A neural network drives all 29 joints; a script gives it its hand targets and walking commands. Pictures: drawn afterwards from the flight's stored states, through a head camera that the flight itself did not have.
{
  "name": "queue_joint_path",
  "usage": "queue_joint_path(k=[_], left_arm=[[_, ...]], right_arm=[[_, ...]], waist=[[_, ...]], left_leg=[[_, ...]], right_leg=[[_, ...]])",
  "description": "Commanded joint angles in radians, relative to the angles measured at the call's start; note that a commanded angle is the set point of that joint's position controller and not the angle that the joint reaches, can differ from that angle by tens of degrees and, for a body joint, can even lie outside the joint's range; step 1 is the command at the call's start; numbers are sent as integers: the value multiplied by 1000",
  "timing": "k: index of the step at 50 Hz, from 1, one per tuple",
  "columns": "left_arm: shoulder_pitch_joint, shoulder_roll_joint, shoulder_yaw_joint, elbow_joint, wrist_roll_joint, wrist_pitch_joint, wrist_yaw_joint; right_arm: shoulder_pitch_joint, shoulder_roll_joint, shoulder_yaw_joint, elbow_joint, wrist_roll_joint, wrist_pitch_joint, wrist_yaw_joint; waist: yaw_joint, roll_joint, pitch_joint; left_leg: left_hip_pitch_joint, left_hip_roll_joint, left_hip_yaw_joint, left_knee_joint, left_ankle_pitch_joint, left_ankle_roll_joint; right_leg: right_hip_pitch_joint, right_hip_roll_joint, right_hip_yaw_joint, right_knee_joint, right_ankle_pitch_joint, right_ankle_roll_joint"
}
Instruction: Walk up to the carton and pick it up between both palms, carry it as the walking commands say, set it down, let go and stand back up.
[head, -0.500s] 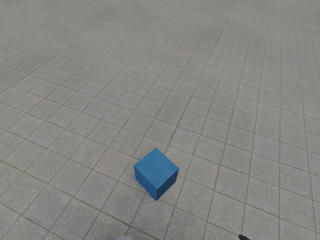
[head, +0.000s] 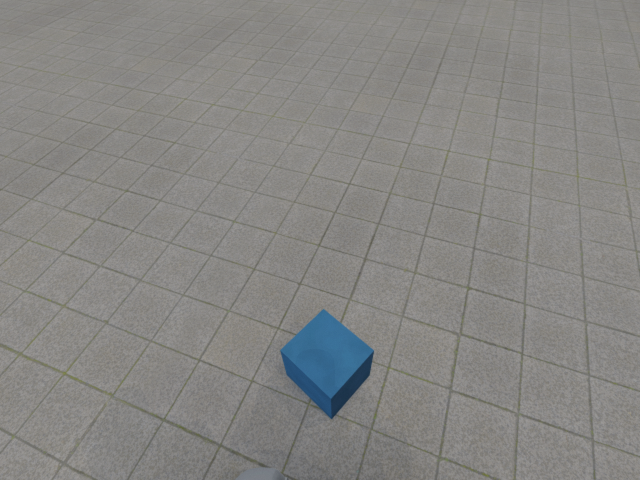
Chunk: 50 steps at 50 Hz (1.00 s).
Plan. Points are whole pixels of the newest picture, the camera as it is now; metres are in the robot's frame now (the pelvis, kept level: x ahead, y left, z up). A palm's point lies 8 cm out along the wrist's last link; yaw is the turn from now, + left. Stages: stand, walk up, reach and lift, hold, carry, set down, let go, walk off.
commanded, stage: walk up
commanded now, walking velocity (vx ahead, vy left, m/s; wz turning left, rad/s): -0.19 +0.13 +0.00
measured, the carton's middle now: (327, 363) +0.53 +0.02 -0.67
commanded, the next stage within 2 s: none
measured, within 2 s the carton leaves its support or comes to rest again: neither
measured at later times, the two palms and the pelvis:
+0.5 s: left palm out of the picture -0.03 +0.27 -0.14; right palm out of the picture +0.00 -0.17 -0.14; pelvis -0.02 +0.05 +0.01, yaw -1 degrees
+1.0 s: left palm out of the picture -0.02 +0.27 -0.15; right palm out of the picture -0.04 -0.20 -0.15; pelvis -0.05 +0.04 -0.01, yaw -6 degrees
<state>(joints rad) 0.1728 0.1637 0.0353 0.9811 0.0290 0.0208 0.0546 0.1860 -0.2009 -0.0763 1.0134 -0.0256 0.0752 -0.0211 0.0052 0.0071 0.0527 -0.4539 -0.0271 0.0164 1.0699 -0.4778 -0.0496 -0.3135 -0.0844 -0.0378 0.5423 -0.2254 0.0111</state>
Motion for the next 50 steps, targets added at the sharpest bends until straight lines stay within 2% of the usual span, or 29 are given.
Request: queue_joint_path(k=[1, 2, 3, 5, 6, 7, 8, 9, 10, 11, 13, 15, 17, 19, 22, 25, 26, 28, 34, 38, 40, 41, 43, 44, 46, 47, 48, 49, 50], left_arm=[[7, 222, 55, -60, -12, -1, 6], [23, 184, 54, -40, -6, -7, 0], [35, 194, 57, -26, -2, -5, -7], [-5, 186, 53, -20, 1, 7, -20], [0, 197, 55, -11, -2, 11, -25], [49, 173, 47, 9, -15, 20, -24], [85, 131, 30, 20, -24, 10, -33], [89, 52, 14, -8, -28, 3, -33], [57, 57, 27, 5, -31, 14, -26], [71, 63, 23, 5, -30, 15, -26], [42, 71, 13, 49, -23, 11, -33], [102, 83, 18, 77, -18, 8, -29], [100, 74, 9, 87, -23, -13, -20], [124, 90, 14, 127, -29, -21, -12], [114, 75, 2, 150, -23, -23, -15], [110, 84, 8, 151, -22, -31, -14], [125, 64, 9, 156, -21, -33, -14], [131, 56, 1, 162, -25, -32, -12], [128, 52, 6, 148, -22, -27, -15], [146, 52, 0, 156, -21, -33, -16], [152, 53, 4, 171, -23, -34, -12], [133, 69, 25, 107, -9, -21, 1], [115, 135, 64, 20, 9, 2, -9], [109, 155, 85, -2, 3, 6, -15], [81, 136, 77, -46, -1, 3, -19], [57, 137, 72, -53, -5, 2, -17], [26, 109, 69, -76, -8, 3, -20], [2, 73, 55, -116, -14, 4, -19], [35, 31, 52, -114, -1, 12, -15]], right_arm=[[84, -93, -26, -43, 17, 1, 12], [92, -57, -10, -8, 25, -3, 16], [107, -28, 4, -18, 15, -2, 19], [89, -31, 12, -17, 29, -19, 15], [136, -16, 18, -7, 30, -33, 4], [165, -24, 8, 9, 21, -44, -13], [154, -82, 8, 8, 8, -63, -21], [77, -138, 1, -30, 2, -72, -25], [38, -107, 15, -26, 11, -78, -19], [16, -121, 18, -30, 4, -84, -17], [-38, -72, 32, -46, 12, -99, -15], [6, -85, 23, -30, 12, -107, -23], [70, -64, 24, 3, 18, -108, -25], [107, -67, 26, 41, 27, -104, -24], [118, -16, 37, 70, 30, -95, -26], [116, -42, 25, 86, 27, -96, -17], [111, -36, 26, 92, 20, -89, -19], [108, -29, 28, 100, 19, -85, -20], [141, -25, 31, 96, 18, -86, -21], [128, -12, 41, 102, 19, -88, -18], [132, -13, 42, 106, 21, -93, -19], [68, -10, 36, 44, 7, -91, -28], [94, -107, -12, -28, 3, -67, -47], [133, -71, -9, -40, 7, -60, -51], [138, -35, 1, -60, 18, -61, -44], [144, -31, 4, -76, 22, -68, -41], [140, -48, 5, -87, 11, -68, -39], [170, -116, -4, -91, 1, -72, -42], [133, -128, -7, -107, -7, -74, -45]], waist=[[-8, -179, -75], [-6, -184, -152], [25, -234, -142], [30, -305, -113], [-12, -288, -109], [-4, -113, -85], [-7, 71, -56], [36, 268, -44], [25, 167, -27], [33, 200, 9], [38, 124, 13], [36, 186, -4], [22, 160, -65], [15, 76, -75], [-18, -30, -15], [-9, -25, -17], [-10, 10, 3], [-6, -23, 20], [-9, 13, 31], [-2, 18, 15], [-4, -26, 7], [40, -17, 24], [-7, -92, 26], [1, -127, 5], [-11, -167, -57], [-35, -151, -54], [-46, -64, -61], [-85, 111, -58], [-79, 272, -65]], left_leg=[[-23, 18, -34, 23, 5, -22], [46, 22, -24, -137, 69, -22], [58, 14, 5, -210, 52, -15], [199, -10, 52, -422, 45, -14], [304, -14, 81, -571, 140, 5], [350, -5, 40, -703, 172, 20], [362, 135, -98, -806, 252, 32], [311, 314, -305, -865, 356, 79], [238, 306, -306, -866, 354, 126], [132, 305, -309, -880, 277, 156], [188, 215, -194, -831, 462, 148], [288, 214, -160, -797, 682, 143], [369, 180, -107, -733, 729, 117], [327, 184, -142, -729, 595, 102], [315, 113, -79, -759, 446, 70], [306, 122, -101, -786, 361, 74], [299, 115, -90, -787, 350, 70], [276, 119, -110, -792, 332, 72], [265, 105, -84, -795, 257, 57], [260, 108, -93, -789, 248, 62], [268, 113, -93, -784, 305, 64], [181, 114, -36, -745, 305, 49], [263, 93, 3, -570, 193, 52], [252, 72, -6, -519, 165, 48], [281, 62, 21, -460, 151, 49], [304, 69, 22, -534, 167, 60], [321, 113, -28, -619, 163, 80], [343, 255, -149, -753, 176, 147], [301, 418, -232, -825, 326, 229]], right_leg=[[85, -204, 135, -139, 626, -174], [107, -137, 94, -190, 262, -134], [108, -163, 138, -243, 4, -136], [41, -99, 128, -270, -93, -130], [-1, -101, 114, -218, -33, -119], [-23, -83, 136, -160, -91, -102], [-70, -48, 73, -56, -8, -52], [-113, 19, 13, -3, -137, 3], [-62, 39, 63, 56, -191, 5], [3, 35, 69, 91, -175, 9], [36, 52, 29, 69, -65, 12], [-1, 52, 39, 62, -76, 9], [77, 33, 42, -101, 42, 7], [194, -6, 56, -208, 167, -6], [172, -41, 106, -197, 301, -22], [164, -15, 83, -232, 137, -16], [161, -10, 85, -225, 127, -18], [152, -7, 85, -232, 113, -15], [135, -8, 96, -241, 16, -21], [138, -1, 93, -237, 31, -16], [157, -8, 87, -228, 97, -18], [131, -41, 112, -246, 6, -14], [-101, -90, 265, -164, 11, -68], [-122, -119, 323, -162, -2, -100], [-159, -110, 335, -164, 44, -116], [-179, -70, 292, -120, 96, -91], [-231, -12, 250, -46, 35, -61], [-297, 89, 111, 179, -56, -11], [-327, 101, 20, 449, -259, 6]])
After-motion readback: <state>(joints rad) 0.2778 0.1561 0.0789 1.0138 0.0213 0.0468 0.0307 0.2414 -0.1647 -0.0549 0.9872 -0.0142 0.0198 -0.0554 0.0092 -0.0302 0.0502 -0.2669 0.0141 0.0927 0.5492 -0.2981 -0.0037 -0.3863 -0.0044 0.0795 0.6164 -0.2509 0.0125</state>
